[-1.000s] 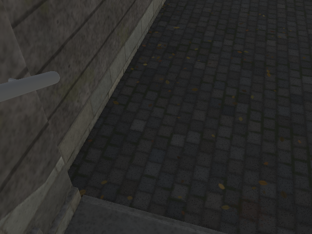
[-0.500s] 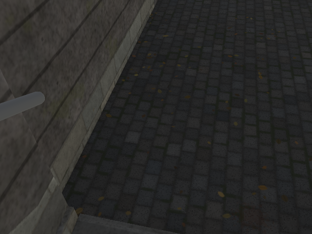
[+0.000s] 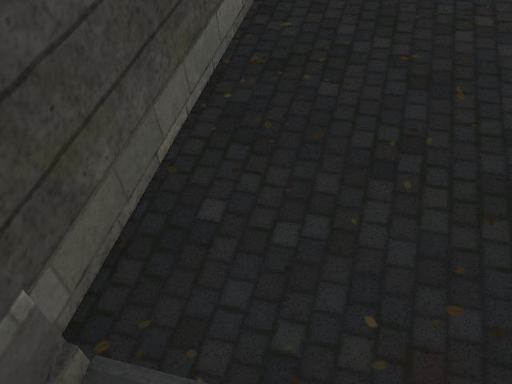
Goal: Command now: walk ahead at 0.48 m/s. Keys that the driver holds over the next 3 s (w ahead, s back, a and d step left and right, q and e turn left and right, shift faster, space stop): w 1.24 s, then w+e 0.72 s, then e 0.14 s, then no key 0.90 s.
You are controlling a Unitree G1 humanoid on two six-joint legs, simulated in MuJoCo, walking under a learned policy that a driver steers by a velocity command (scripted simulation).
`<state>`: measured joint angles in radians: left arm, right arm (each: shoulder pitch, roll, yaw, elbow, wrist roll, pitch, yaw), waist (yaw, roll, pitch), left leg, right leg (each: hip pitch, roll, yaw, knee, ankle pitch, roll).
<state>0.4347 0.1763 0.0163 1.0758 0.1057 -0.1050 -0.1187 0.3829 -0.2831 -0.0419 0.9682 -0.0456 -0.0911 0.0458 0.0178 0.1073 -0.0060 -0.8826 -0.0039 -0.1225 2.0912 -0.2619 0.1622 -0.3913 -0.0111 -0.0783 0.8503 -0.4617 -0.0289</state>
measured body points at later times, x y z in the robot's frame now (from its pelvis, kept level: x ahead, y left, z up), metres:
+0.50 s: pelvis +0.31 +0.04 -0.12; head +0.33 +0.04 +0.32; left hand +0.14 +0.24 -0.25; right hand +0.49 -0.18 -0.24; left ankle +0.36 +0.13 -0.87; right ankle +0.07 -0.11 -0.59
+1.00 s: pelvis +0.63 +0.00 -0.29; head +0.66 -0.01 +0.16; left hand +0.88 +0.20 -0.37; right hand +0.48 -0.20 -0.42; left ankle +0.38 +0.14 -0.81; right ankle +0.74 -0.11 -1.03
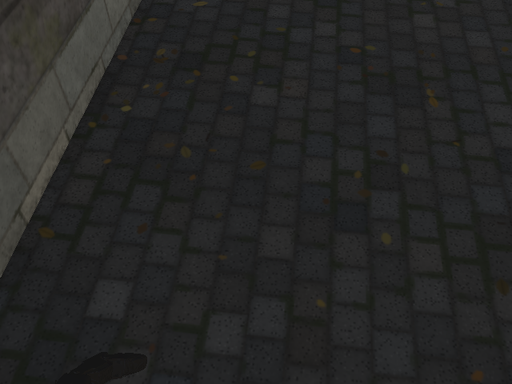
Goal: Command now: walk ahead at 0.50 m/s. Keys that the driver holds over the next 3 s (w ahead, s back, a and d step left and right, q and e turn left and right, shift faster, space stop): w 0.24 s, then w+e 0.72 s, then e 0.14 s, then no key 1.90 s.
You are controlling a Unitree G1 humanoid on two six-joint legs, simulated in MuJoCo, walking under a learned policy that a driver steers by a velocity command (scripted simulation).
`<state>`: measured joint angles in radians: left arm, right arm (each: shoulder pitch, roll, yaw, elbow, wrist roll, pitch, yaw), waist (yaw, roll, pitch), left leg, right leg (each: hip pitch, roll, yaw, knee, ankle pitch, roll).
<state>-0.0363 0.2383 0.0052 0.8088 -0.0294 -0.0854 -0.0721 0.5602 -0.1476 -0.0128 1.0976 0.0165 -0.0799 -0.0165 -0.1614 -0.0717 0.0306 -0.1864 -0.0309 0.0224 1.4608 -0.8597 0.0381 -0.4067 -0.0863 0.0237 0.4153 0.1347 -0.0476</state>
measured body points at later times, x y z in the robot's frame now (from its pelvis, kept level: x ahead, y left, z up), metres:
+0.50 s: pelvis +0.28 +0.05 -0.02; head +0.30 +0.07 +0.43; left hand +0.32 +0.32 -0.17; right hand +0.44 -0.21 -0.11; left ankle +0.35 +0.14 -0.75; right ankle +0.16 -0.10 -0.66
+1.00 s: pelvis +0.53 -0.03 -0.04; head +0.57 -0.04 +0.41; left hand +0.82 +0.10 -0.13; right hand +0.41 -0.28 -0.17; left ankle +0.36 +0.14 -0.71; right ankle +0.60 -0.13 -0.75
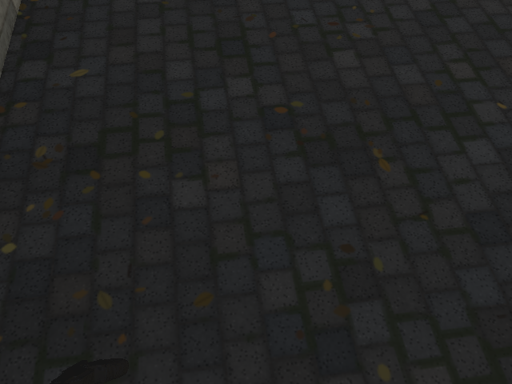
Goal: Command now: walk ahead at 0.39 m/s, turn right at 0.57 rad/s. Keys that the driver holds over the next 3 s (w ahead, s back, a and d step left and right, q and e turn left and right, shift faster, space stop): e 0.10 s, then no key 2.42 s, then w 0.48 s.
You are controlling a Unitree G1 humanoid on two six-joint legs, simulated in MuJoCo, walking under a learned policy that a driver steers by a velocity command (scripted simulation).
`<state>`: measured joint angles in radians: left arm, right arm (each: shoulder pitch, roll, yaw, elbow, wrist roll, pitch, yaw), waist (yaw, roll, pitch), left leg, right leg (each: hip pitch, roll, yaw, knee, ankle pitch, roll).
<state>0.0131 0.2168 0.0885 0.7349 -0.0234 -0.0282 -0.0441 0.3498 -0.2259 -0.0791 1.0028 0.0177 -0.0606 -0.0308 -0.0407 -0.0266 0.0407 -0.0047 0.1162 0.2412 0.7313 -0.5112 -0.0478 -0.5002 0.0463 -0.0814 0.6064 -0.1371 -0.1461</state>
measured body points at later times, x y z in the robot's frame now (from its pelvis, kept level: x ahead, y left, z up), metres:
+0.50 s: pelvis +0.20 +0.01 +0.01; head +0.23 +0.01 +0.46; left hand +0.35 +0.25 -0.11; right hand +0.35 -0.26 -0.08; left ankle +0.31 +0.10 -0.71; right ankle +0.11 -0.08 -0.70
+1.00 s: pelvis +0.23 -0.02 +0.02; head +0.24 -0.03 +0.47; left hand +0.33 +0.21 -0.12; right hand +0.28 -0.30 -0.12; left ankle +0.32 +0.10 -0.71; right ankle +0.17 -0.14 -0.71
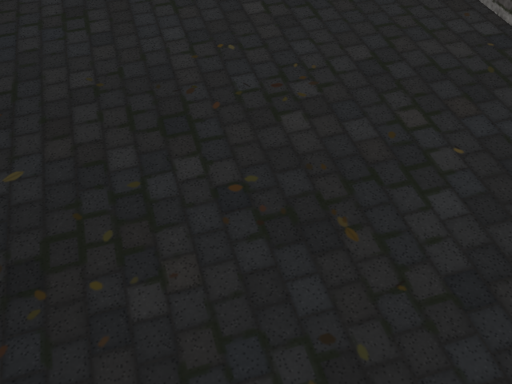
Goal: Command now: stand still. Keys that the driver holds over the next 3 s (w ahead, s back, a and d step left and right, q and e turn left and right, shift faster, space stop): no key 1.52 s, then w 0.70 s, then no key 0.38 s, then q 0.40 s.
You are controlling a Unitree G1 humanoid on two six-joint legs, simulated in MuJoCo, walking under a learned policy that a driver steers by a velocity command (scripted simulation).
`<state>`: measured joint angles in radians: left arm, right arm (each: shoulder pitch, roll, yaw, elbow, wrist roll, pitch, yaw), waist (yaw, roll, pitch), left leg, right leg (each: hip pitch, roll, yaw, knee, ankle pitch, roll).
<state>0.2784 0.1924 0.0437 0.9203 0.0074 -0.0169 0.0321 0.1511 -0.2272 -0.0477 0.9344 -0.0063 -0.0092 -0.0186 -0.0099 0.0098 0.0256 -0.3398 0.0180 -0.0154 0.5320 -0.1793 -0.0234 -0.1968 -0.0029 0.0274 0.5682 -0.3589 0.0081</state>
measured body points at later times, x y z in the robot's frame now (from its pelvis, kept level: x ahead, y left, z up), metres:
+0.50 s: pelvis +0.02 -0.01 +0.00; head +0.03 -0.01 +0.45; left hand +0.04 +0.24 -0.15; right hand +0.10 -0.26 -0.15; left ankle +0.06 +0.13 -0.73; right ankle -0.03 -0.13 -0.73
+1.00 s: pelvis +0.02 +0.00 +0.00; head +0.03 -0.01 +0.45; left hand +0.00 +0.23 -0.15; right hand +0.07 -0.25 -0.15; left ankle +0.06 +0.13 -0.73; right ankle -0.03 -0.13 -0.73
